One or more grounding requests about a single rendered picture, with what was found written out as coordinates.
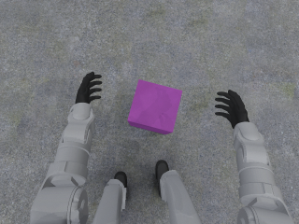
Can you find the left robot forearm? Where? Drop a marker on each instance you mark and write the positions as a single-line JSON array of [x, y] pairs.
[[70, 164]]

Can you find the right robot forearm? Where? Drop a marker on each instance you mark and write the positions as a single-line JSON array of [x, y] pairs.
[[257, 183]]

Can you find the robot left upper arm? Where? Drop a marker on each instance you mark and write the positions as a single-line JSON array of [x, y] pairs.
[[61, 205]]

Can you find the robot right hand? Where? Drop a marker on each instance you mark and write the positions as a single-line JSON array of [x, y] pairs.
[[236, 108]]

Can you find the robot right upper arm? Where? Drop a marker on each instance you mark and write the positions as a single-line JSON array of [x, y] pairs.
[[256, 215]]

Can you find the robot thigh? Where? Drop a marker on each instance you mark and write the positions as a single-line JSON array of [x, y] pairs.
[[180, 205], [111, 204]]

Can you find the carton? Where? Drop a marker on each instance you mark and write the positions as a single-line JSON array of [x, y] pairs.
[[154, 107]]

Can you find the robot right thigh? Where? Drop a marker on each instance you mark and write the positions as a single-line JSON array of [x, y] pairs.
[[180, 205]]

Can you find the robot left hand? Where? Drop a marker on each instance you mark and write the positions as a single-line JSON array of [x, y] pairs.
[[84, 91]]

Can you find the robot left thigh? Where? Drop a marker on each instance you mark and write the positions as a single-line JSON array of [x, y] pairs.
[[111, 204]]

